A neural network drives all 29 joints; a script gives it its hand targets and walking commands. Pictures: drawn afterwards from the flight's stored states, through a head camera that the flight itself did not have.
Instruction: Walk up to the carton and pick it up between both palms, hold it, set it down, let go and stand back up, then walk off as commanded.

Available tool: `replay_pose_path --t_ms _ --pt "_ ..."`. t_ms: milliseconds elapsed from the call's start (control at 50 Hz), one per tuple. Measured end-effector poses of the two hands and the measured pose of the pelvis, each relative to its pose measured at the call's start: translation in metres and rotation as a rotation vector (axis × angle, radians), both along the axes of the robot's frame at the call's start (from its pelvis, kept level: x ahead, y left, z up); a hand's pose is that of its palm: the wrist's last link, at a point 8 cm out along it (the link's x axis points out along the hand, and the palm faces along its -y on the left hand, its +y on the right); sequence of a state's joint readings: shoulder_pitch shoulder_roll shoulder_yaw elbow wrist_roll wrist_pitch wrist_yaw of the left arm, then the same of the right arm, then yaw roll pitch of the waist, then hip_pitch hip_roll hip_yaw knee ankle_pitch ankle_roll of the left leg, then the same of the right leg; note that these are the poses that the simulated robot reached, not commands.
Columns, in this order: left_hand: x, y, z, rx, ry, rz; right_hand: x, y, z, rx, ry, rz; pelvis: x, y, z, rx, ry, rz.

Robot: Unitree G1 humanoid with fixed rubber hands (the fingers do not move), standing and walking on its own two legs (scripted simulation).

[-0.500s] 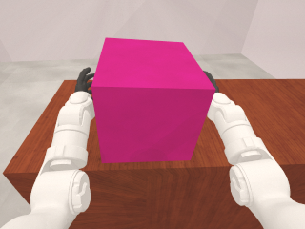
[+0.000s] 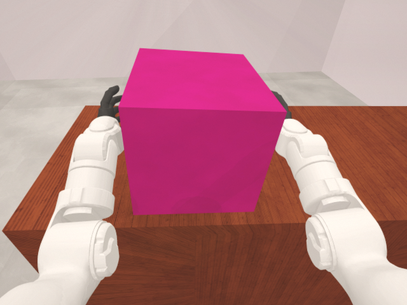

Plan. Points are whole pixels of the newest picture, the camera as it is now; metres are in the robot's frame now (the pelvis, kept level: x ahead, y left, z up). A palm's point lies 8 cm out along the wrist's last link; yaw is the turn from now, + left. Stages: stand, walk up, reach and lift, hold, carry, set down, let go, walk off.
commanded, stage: reach and lift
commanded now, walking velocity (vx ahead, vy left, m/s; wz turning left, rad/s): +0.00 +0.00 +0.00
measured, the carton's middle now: (194, 126) +0.45 +0.04 +0.18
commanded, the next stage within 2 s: hold in 0.54 s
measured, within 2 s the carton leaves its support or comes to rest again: neither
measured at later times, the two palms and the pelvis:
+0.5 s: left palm (104, 114) +0.38 +0.20 +0.24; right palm (284, 121) +0.40 -0.14 +0.23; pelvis -0.01 +0.00 +0.00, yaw +0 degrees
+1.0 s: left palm (99, 110) +0.36 +0.20 +0.26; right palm (288, 115) +0.39 -0.14 +0.25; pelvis -0.01 +0.00 +0.00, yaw +0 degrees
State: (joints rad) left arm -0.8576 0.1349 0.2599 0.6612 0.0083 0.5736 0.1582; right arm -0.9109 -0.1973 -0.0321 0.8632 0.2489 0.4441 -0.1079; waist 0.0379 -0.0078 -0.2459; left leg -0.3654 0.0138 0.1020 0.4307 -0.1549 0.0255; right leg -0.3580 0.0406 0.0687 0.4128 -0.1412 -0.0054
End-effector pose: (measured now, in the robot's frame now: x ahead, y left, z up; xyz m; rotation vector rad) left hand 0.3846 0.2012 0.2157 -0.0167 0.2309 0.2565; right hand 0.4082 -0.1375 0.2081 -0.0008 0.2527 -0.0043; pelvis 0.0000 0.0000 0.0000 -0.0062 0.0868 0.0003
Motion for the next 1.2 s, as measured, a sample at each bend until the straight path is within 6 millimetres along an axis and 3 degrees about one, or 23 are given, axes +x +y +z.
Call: replay_pose_path --t_ms 360,680,840,1200 --pt "-0.007 0.0 0.024 0.008 -0.031 -0.004 -0.008 0.0 0.017 0.019 -0.029 -0.007 -0.005 0.0 0.0 0.0 -0.008 0.0" --pt "-0.008 0.0 0.024 0.006 -0.014 -0.006 -0.009 0.0 0.018 0.02 -0.011 -0.009 -0.006 0.0 0.0 0.0 -0.009 0.0" --pt "-0.015 0.001 0.042 0.009 -0.059 -0.009 -0.015 0.002 0.038 0.03 -0.054 -0.013 -0.007 0.0 0.0 0.0 -0.02 0.0" --pt "-0.026 -0.001 0.048 0.006 -0.056 -0.016 -0.027 -0.001 0.043 0.047 -0.046 -0.019 -0.013 0.0 -0.001 0.0 -0.035 0.0"
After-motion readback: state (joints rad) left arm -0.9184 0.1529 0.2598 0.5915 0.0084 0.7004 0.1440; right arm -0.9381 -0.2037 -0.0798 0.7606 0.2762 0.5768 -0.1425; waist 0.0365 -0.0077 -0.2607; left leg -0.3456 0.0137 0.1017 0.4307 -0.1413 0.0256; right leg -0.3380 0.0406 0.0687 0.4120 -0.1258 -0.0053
